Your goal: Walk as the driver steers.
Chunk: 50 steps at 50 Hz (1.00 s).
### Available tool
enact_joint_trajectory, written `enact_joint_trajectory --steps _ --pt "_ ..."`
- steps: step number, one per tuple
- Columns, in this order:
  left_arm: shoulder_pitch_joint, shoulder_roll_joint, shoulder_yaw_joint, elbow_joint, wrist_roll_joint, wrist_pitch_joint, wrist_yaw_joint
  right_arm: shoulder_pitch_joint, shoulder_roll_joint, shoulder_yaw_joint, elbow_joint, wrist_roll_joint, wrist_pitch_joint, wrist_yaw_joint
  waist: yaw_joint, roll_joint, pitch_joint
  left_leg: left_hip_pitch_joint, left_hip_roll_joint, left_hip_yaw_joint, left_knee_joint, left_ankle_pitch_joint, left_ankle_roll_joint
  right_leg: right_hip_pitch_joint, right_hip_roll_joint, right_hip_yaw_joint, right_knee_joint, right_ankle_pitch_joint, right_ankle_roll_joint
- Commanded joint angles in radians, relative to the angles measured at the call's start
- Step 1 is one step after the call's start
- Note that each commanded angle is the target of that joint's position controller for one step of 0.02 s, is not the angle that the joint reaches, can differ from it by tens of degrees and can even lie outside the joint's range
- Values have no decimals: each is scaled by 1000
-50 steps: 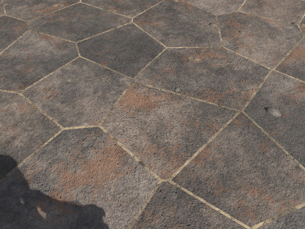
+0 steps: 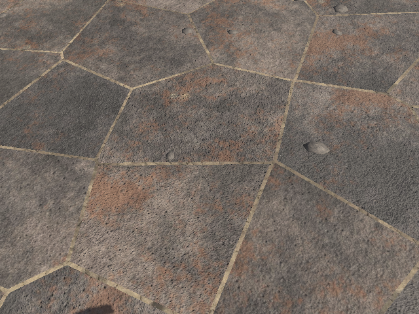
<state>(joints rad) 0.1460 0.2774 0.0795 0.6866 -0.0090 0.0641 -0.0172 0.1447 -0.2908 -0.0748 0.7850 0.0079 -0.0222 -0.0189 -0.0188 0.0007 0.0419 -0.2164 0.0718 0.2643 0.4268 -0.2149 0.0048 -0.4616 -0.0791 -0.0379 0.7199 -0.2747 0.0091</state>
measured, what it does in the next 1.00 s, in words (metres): walks ahead, turning right: right foot, then left foot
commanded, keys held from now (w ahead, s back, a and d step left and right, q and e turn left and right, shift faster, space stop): e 0.34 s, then no key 0.24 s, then w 0.42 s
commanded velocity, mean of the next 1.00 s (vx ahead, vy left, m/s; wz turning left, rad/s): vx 0.13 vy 0.00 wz -0.33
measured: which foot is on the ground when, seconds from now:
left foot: down 0.00-0.04, up 0.06-0.48, down 0.50-0.84, up 0.86-1.00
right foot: up 0.00-0.02, down 0.04-0.50, up 0.52-0.82, down 0.84-1.00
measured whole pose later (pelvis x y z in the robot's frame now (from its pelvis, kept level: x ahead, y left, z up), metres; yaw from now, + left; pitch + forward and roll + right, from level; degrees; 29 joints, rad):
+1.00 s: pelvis +0.10 -0.04 +0.01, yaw -18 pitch +2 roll +0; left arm 0.40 0.24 0.05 0.72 0.00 -0.06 0.00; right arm 0.23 -0.30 -0.07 0.76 0.02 -0.07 0.03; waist 0.03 0.05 -0.04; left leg -0.56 0.06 0.01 1.01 -0.30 0.02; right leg -0.10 0.02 0.01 0.35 -0.29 -0.04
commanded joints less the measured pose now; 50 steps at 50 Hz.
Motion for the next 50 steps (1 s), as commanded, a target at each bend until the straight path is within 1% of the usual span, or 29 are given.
enact_joint_trajectory --steps 1,2,3,4,5,6,7,8,10,15,21,23,24,25,26,27,28,29,31,33,37,40,41,42,43,44,45,46,50 --pt "40 91 34 -75 3 -5 -6 -26 -172 -47 -49 25 7 -1 38 82 -101 82 262 -149 -10 210 128 127 43 -40 -191 74 -50" --pt "89 138 53 -66 8 -8 7 31 -140 -40 -24 15 10 4 46 22 -120 31 208 -104 110 172 63 243 49 3 -282 234 -85" --pt "155 270 87 -74 15 -13 30 30 -87 -24 -49 -25 6 9 39 -229 -160 -207 90 -11 435 -72 -31 446 -164 298 -308 643 -175" --pt "140 298 83 -99 34 -28 31 -47 -66 -12 -108 -39 5 1 57 -343 -174 -473 -56 -124 681 -474 -90 492 -316 564 -340 704 -380" --pt "154 237 67 -101 32 -51 20 -97 -111 -26 -104 -26 6 1 98 -179 -214 -498 -41 -267 804 -457 -80 489 -286 504 -349 677 -383" --pt "121 219 58 -101 25 -66 21 -99 -107 -27 -106 -5 9 0 70 -136 -198 -511 -28 -295 811 -369 -62 465 -238 416 -342 631 -331" --pt "70 200 54 -109 10 -71 26 -81 -102 -29 -88 -9 10 -9 43 -78 -187 -509 -13 -312 771 -292 -57 435 -189 365 -338 559 -278" --pt "22 176 46 -120 -3 -66 33 -78 -118 -34 -88 -19 13 -17 24 -84 -175 -494 -8 -321 736 -237 -59 400 -170 344 -345 526 -254" --pt "-6 169 38 -138 8 -60 43 -49 -108 -34 -84 -18 13 -17 -2 -111 -192 -418 -37 -312 723 -168 -70 335 -135 318 -353 543 -252" --pt "14 190 48 -148 5 -51 58 -79 -70 -17 -97 -12 13 -14 21 -125 -184 -346 -69 -330 467 -120 -91 308 -109 353 -350 386 -250" --pt "5 168 38 -156 10 -37 46 -60 -80 -18 -102 -3 1 7 40 -168 -170 -198 -83 -312 274 -138 -66 253 -107 433 -307 327 -238" --pt "-15 150 27 -157 1 -32 46 -18 -65 -16 -97 -7 -8 18 6 -159 -164 -89 -88 -288 84 -22 -37 226 -76 432 -262 319 -202" --pt "5 130 21 -152 1 -32 48 1 -76 -19 -96 -17 -12 21 -2 -133 -158 -6 -57 -310 -16 89 -11 185 -42 420 -238 236 -158" --pt "38 82 6 -154 19 -35 51 23 -137 -29 -107 -40 -13 17 19 11 -174 85 110 -470 -69 205 43 102 41 338 -102 44 -91" --pt "59 75 7 -174 16 -44 49 -12 -185 -35 -102 -56 -8 14 80 246 -117 55 256 -658 -99 336 196 -31 175 187 -2 -235 -34" --pt "23 143 24 -171 25 -52 51 -29 -131 -24 -121 -58 -14 11 32 253 -117 0 323 -737 -128 319 299 -27 135 192 173 -349 13" --pt "14 188 44 -157 10 -52 50 -39 -121 -22 -126 -48 -17 6 23 196 -102 8 290 -694 -123 294 295 -52 135 197 300 -328 30" --pt "29 176 48 -133 7 -46 52 -52 -127 -25 -126 -33 -16 2 31 150 -99 25 242 -631 -106 271 257 -75 135 199 361 -294 46" --pt "48 108 28 -113 13 -36 48 -31 -96 -14 -110 -9 -12 -3 25 126 -102 59 178 -563 -139 -5 204 -100 101 174 330 -189 62" --pt "11 64 6 -119 4 -46 33 17 -116 -21 -94 0 4 -5 -13 183 -68 63 127 -531 -196 -219 185 -94 96 64 216 -153 64" --pt "-33 54 -2 -126 -7 -83 24 76 -152 -31 -83 5 6 -5 -45 191 -57 38 140 -517 -201 -212 202 60 99 12 -64 -184 22" --pt "74 57 5 -71 -8 -104 18 71 -151 -28 -73 26 6 6 16 152 -44 -64 127 -495 -160 -229 193 288 119 -21 -343 29 -38" --pt "129 66 10 -54 -7 -108 22 70 -119 -17 -71 23 0 10 43 131 -69 -146 108 -475 -113 -228 160 422 97 12 -348 44 -58" --pt "231 89 16 -38 -7 -110 29 25 -55 5 -87 7 -12 19 94 67 -105 -280 56 -412 40 -234 101 580 -5 143 -365 -15 -89" --pt "299 200 43 -28 6 -107 33 -6 20 24 -132 -5 -36 28 95 -188 -126 -495 -75 -233 320 -252 24 677 -190 439 -425 -193 -182" --pt "334 226 55 -22 12 -115 24 -87 -69 4 -169 13 -52 25 144 -229 -31 -636 -53 -268 498 -365 14 584 -310 651 -531 -334 -300" --pt "304 167 34 -23 13 -129 22 -77 -118 -14 -164 29 -60 29 115 -174 38 -702 -4 -315 611 -309 22 559 -297 638 -548 -394 -307" --pt "272 133 22 -29 11 -139 22 -46 -113 -15 -142 29 -64 36 90 -165 53 -725 13 -321 649 -227 33 554 -252 569 -556 -365 -280" --pt "221 111 9 -34 9 -140 22 -53 -64 -2 -126 1 -74 56 62 -100 47 -652 35 -282 556 25 -1 473 -151 317 -596 31 -226"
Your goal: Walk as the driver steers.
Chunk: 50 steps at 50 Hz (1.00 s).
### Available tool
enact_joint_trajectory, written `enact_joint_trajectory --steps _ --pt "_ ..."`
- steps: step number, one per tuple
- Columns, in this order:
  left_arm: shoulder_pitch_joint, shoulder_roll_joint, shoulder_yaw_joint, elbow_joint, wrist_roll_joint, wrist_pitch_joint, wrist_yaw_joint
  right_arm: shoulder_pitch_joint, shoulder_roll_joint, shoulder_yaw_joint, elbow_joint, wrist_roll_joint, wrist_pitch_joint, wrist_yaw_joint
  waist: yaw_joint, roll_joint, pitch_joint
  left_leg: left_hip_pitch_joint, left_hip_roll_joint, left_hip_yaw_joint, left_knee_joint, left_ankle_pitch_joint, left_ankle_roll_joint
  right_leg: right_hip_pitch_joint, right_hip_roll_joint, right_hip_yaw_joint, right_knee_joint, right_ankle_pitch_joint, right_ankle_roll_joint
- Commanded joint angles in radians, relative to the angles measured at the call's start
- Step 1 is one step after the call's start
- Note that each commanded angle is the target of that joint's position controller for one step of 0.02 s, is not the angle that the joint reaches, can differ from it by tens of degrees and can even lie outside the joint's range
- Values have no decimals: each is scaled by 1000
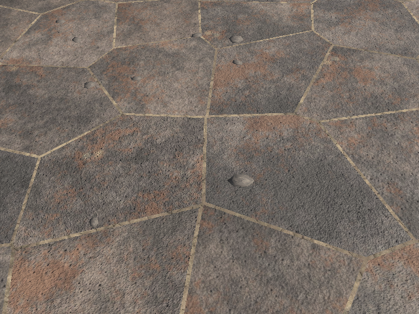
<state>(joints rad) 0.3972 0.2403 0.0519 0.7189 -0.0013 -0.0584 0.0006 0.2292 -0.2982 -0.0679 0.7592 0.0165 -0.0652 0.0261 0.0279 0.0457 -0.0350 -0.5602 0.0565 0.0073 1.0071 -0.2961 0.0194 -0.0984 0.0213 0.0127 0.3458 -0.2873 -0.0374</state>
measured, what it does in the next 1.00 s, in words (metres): walks ahead, turning left: left foot, then right foot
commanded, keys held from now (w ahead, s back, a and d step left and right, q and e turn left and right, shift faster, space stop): w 0.36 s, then q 0.64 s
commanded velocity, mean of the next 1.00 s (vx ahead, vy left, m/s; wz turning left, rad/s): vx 0.27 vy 0.00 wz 0.24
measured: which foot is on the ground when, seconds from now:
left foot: up 0.00-0.24, down 0.26-0.74, up 0.76-1.00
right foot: down 0.00-0.26, up 0.28-0.72, down 0.74-1.00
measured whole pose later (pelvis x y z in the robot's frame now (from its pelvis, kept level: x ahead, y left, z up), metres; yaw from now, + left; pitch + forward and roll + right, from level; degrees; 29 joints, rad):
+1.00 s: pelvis +0.37 +0.05 -0.01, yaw +19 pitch +2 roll -1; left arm 0.11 0.25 0.05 0.68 0.02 -0.01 0.04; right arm 0.19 -0.32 -0.08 0.69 0.02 0.07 -0.03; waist 0.00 0.03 0.06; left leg -0.51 0.04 -0.02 1.00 -0.42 -0.08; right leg -0.34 -0.04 -0.10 0.43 -0.12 -0.02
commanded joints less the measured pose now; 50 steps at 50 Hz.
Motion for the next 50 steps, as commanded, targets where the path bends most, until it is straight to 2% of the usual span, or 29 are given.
enact_joint_trajectory --steps 1,4,7,10,11,12,13,14,15,16,17,18,19,20,22,25,28,31,33,35,36,37,38,39,40,41,44,46,50 --pt "-31 148 37 -62 0 -15 6 -151 -40 -1 -101 -9 -30 14 17 -142 118 -263 44 -11 -87 156 -30 82 -229 209 -223 108 -173" --pt "2 174 44 -38 -6 -14 10 -229 -8 18 -121 -3 -30 21 42 -152 124 -115 10 17 -286 278 -46 -1 -200 113 -222 192 -153" --pt "39 206 53 -12 -20 -15 9 -281 -30 18 -144 7 -29 33 49 -155 144 -40 -8 12 -390 301 -25 4 -242 115 -221 189 -149" --pt "31 221 61 8 -25 -9 13 -264 -70 4 -153 9 -32 36 10 -161 137 12 -22 8 -457 246 25 87 -281 115 -162 330 -122" --pt "22 231 63 10 -22 -5 14 -215 -92 -7 -144 5 -32 31 -23 -168 94 93 -49 30 -467 219 46 108 -272 96 -85 512 -108" --pt "20 225 61 12 -19 2 17 -96 -123 -27 -113 2 -29 22 -87 -159 9 259 -82 60 -477 207 74 95 -235 54 71 692 -84" --pt "31 197 48 8 -9 5 22 71 -164 -46 -73 2 -24 10 -161 -142 -109 521 -48 26 -446 212 107 -26 -188 17 296 677 -49" --pt "137 89 14 -26 3 -3 19 203 -274 -66 -58 -28 -21 0 -143 103 -301 922 237 -398 -462 84 244 -380 -66 -16 725 263 21" --pt "168 64 1 -11 -13 -25 16 238 -242 -53 -43 -19 -23 11 -134 256 -415 985 333 -799 -691 -165 311 -537 44 126 911 -299 36" --pt "46 166 29 -26 -44 -34 9 165 -173 -33 -44 -8 -23 8 -140 160 -229 858 303 -699 -737 -268 255 -657 -25 134 998 -248 28" --pt "-43 187 30 -50 -48 -40 6 94 -143 -23 -48 -2 -22 6 -120 88 -98 702 275 -560 -747 -215 224 -679 -78 90 974 -154 8" --pt "-81 176 28 -54 -30 -41 11 33 -120 -14 -53 -11 -20 6 -87 22 -31 556 236 -455 -764 -109 210 -638 -120 70 920 -71 4" --pt "-83 166 32 -50 -14 -34 14 -14 -98 -7 -62 -28 -23 10 -48 31 17 436 188 -373 -787 53 204 -572 -147 71 865 -13 7" --pt "-54 151 32 -40 -8 -25 14 -41 -88 -4 -66 -35 -27 10 -16 50 16 371 164 -322 -803 202 210 -505 -155 71 843 10 16" --pt "-20 126 29 -28 6 -10 21 -48 -94 -7 -53 -27 -39 9 17 36 6 313 146 -228 -801 546 239 -443 -141 47 787 7 49" --pt "-110 105 21 -63 24 -7 30 -36 -132 -18 -33 -19 -33 -8 11 17 16 300 115 -138 -778 783 237 -457 -115 31 615 112 90" --pt "-223 84 10 -89 17 -6 25 6 -159 -30 -18 -2 -4 -27 -30 20 1 319 78 -115 -739 713 197 -415 -72 32 399 257 96" --pt "-304 104 15 -110 5 -6 15 49 -172 -36 -6 7 26 -40 -62 35 -10 367 95 -181 -692 593 188 -392 -37 51 277 294 101" --pt "-324 130 24 -121 5 -10 8 52 -170 -39 -9 10 42 -46 -61 45 -15 406 110 -248 -633 526 175 -378 -26 71 212 246 89" --pt "-278 154 37 -109 10 -20 5 21 -157 -38 -27 12 53 -53 -30 59 -31 417 94 -304 -549 452 146 -297 -16 65 122 245 62" --pt "-236 168 44 -100 17 -28 8 8 -135 -31 -39 12 55 -54 -4 44 -49 387 43 -297 -473 393 109 -193 -38 55 36 359 34" --pt "-178 229 57 -106 37 -32 19 13 -79 -13 -69 -7 51 -53 2 -66 -151 286 -36 -246 -283 211 58 13 -208 184 63 637 -35" --pt "-177 252 59 -123 47 -14 29 178 -18 4 -57 -23 45 -48 -65 -309 -239 37 -167 -146 -32 -407 -9 264 -442 410 131 977 -195" --pt "-151 203 52 -114 28 3 22 209 -109 -11 -49 -3 50 -46 -44 -320 -303 -41 -124 -139 130 -436 -40 252 -497 536 79 785 -262" --pt "-181 152 38 -127 20 11 22 143 -171 -35 -46 10 67 -51 -26 -208 -223 -77 -87 -135 215 -359 -65 189 -428 445 57 603 -231" --pt "-228 134 31 -127 20 19 24 90 -170 -41 -55 11 87 -58 -29 -161 -159 -98 -63 -114 236 -286 -85 110 -371 351 35 481 -196" --pt "-318 147 32 -123 30 34 30 76 -118 -37 -76 7 132 -64 -60 -194 -52 10 -38 -61 192 -159 -118 -131 -279 162 -52 325 -175" --pt "-323 148 35 -116 32 35 36 63 -91 -32 -96 4 135 -62 -54 -210 -53 40 -32 -34 114 -131 -119 -140 -278 103 -68 320 -187" --pt "-326 183 51 -101 20 43 41 -5 -70 -19 -144 -4 130 -42 -28 -198 -86 128 2 -9 -86 -88 -90 -116 -320 48 -62 333 -201"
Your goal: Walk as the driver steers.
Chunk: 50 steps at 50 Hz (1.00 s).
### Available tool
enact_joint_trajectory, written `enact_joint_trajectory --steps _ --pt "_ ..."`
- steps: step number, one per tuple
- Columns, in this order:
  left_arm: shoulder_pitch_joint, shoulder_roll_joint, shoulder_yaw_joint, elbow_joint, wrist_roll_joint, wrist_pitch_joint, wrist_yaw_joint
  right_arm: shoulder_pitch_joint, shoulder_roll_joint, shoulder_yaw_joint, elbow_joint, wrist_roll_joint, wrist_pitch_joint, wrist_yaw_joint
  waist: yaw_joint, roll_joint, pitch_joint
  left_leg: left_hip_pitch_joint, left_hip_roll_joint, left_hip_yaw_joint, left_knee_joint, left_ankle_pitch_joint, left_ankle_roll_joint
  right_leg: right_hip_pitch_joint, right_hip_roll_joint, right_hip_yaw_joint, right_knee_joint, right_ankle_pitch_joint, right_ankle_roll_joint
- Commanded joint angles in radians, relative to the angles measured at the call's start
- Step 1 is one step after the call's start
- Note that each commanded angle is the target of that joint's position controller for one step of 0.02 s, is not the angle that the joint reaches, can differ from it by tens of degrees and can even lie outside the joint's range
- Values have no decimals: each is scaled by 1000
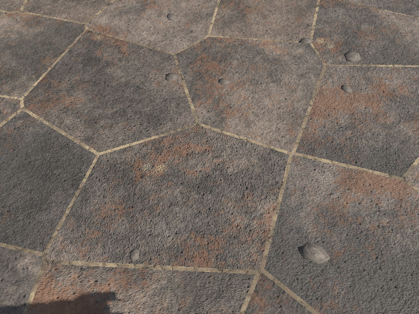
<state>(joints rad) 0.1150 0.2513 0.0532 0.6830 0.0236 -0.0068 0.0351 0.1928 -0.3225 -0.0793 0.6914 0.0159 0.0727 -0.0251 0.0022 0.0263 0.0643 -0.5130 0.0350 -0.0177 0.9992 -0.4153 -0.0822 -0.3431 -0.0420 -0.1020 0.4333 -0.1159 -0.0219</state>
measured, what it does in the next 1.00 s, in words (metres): steps on the spot, turning left: left foot, then right foot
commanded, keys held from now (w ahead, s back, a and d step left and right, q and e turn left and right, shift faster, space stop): q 0.32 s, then no key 0.68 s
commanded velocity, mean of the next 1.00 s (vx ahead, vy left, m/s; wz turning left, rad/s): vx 0.01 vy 0.00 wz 0.32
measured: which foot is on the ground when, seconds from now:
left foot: up 0.00-0.12, down 0.14-1.00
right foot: down 0.00-0.14, up 0.16-0.60, down 0.62-1.00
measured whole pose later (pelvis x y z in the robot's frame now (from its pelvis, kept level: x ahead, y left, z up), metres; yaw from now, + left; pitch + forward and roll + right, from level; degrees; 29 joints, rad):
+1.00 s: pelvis +0.03 +0.01 +0.00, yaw +17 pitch -1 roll +0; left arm 0.14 0.23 0.02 0.77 0.01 -0.02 0.00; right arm 0.22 -0.25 -0.05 0.71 -0.01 0.03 -0.02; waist -0.01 0.00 0.03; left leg -0.23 -0.07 -0.14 0.53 -0.27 0.01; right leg -0.20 0.02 0.02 0.52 -0.30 -0.01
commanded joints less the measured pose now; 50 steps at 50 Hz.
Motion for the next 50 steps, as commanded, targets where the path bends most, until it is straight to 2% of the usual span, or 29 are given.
enact_joint_trajectory --steps 1,4,5,6,7,8,9,10,11,12,13,16,20,23,26,28,29,30,31,32,33,34,35,36,38,45,50 --pt "-42 182 53 -60 -8 -6 5 26 -53 -9 -83 -3 -8 15 0 -182 -188 105 23 28 -116 37 22 132 -265 155 -146 152 -215" --pt "-43 203 61 -44 -26 2 -2 39 -73 -20 -94 -3 -4 31 -14 -186 -181 178 10 64 -262 74 65 140 -283 133 -110 100 -184" --pt "-55 203 62 -39 -37 5 -3 70 -70 -24 -84 -4 -4 35 -37 -177 -179 237 -8 87 -363 138 89 121 -272 108 -73 64 -153" --pt "-33 183 59 -23 -43 10 -3 107 -80 -33 -68 -7 -4 34 -46 -151 -176 313 -34 91 -445 183 118 77 -246 71 -11 -5 -104" --pt "16 144 52 0 -38 15 -8 140 -123 -48 -63 -12 -6 26 -44 -26 -137 397 14 -29 -571 303 169 -40 -182 -6 144 -139 -17" --pt "36 85 33 -34 10 18 -16 134 -245 -70 -97 -11 -9 4 3 315 -106 495 289 -426 -631 588 308 -326 -22 -92 479 -519 103" --pt "-98 130 48 -74 1 11 -3 124 -253 -66 -124 -54 -32 14 -81 252 -126 362 348 -527 -695 536 434 -373 36 104 654 -569 96" --pt "-116 155 57 -73 -20 13 4 80 -226 -57 -124 -62 -54 19 -56 166 -103 337 296 -443 -706 448 398 -375 20 149 718 -475 76" --pt "-81 159 64 -55 -22 16 12 21 -197 -51 -127 -40 -65 16 -19 125 -90 332 242 -377 -696 396 338 -381 8 162 711 -375 65" --pt "-56 162 69 -29 -11 20 21 -15 -157 -38 -134 -19 -66 11 -5 100 -102 343 210 -341 -682 391 299 -373 1 169 709 -315 70" --pt "-34 160 71 -23 -5 20 23 -37 -141 -30 -139 -10 -64 5 8 111 -113 330 187 -313 -673 449 290 -343 9 166 730 -266 80" --pt "-22 139 65 -20 -18 12 14 -10 -121 -20 -143 -16 -61 -9 6 99 -160 379 159 -297 -652 537 296 -312 35 171 717 -201 98" --pt "-49 115 48 -19 -24 10 4 10 -120 -19 -135 -16 -56 -17 -22 109 -163 440 153 -300 -637 507 294 -267 25 170 502 -180 115" --pt "-53 116 42 -19 -29 7 -9 4 -125 -18 -131 -25 -50 -9 -36 126 -144 386 157 -323 -633 468 313 -162 20 161 390 -225 112" --pt "-43 125 41 -19 -34 2 -17 -10 -123 -13 -125 -25 -45 4 -43 124 -128 351 159 -356 -617 498 326 -75 25 148 298 -266 99" --pt "-25 118 37 -14 -36 -5 -24 -29 -107 -5 -118 -20 -44 8 -29 115 -130 354 150 -372 -593 538 318 -15 28 144 189 -242 87" --pt "-1 106 34 -5 -34 -10 -29 -47 -93 1 -115 -13 -43 8 -5 103 -132 345 130 -364 -574 546 299 44 32 135 74 -165 76" --pt "25 100 30 4 -25 -16 -33 -47 -79 6 -108 -8 -45 7 16 84 -135 317 106 -352 -567 520 265 134 26 138 -67 -5 58" --pt "39 134 33 1 -8 -21 -32 -15 -57 13 -101 -18 -53 7 4 38 -157 270 72 -327 -546 422 211 238 -43 196 -83 140 32" --pt "36 212 47 -8 3 -20 -28 42 -47 15 -97 -40 -65 11 -52 -111 -177 209 -21 -235 -466 252 159 296 -156 289 -32 352 -26" --pt "-12 174 36 5 0 -17 -30 50 -35 16 -91 -39 -70 13 -77 -211 -166 238 -62 -152 -496 125 113 205 -185 328 -39 264 -107" --pt "-49 116 21 -11 -6 -20 -35 19 -60 13 -83 -46 -70 12 -56 -182 -149 277 -48 -144 -510 149 90 168 -153 313 -58 138 -107" --pt "-48 112 20 -8 -7 -23 -36 -18 -68 7 -85 -42 -66 11 -35 -168 -136 275 -53 -142 -508 197 90 167 -113 281 -54 61 -74" --pt "-39 125 20 -8 -8 -28 -37 -36 -68 5 -86 -37 -58 9 -22 -148 -121 274 -50 -151 -507 248 98 161 -87 257 -45 32 -49" --pt "-14 130 18 3 -9 -38 -33 -33 -56 6 -88 -33 -50 10 -15 -118 -108 285 -40 -166 -520 296 110 149 -68 236 -35 -1 -29" --pt "6 110 4 13 -13 -27 -26 -4 -32 6 -57 -30 -60 7 2 -25 -89 277 -33 -182 -539 327 108 159 -29 202 1 -31 -18" --pt "6 100 -3 30 -14 -26 -30 14 -31 4 -42 -30 -63 -2 1 -10 -84 293 -28 -186 -542 342 102 155 -16 193 3 -34 -16"
Velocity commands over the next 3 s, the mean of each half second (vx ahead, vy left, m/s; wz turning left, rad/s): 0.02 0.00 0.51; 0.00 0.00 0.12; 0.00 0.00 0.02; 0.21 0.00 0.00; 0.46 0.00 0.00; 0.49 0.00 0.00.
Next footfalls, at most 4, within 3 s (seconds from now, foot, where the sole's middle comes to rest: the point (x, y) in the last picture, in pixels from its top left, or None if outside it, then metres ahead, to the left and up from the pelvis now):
0.14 left None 0.04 0.14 -0.77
0.62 right None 0.09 -0.09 -0.77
1.92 left None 0.10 0.18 -0.77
2.40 right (204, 289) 0.51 0.07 -0.77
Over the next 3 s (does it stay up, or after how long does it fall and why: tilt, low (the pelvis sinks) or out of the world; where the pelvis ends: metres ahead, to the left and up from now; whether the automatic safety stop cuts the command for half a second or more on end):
stays up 0.63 0.24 -0.01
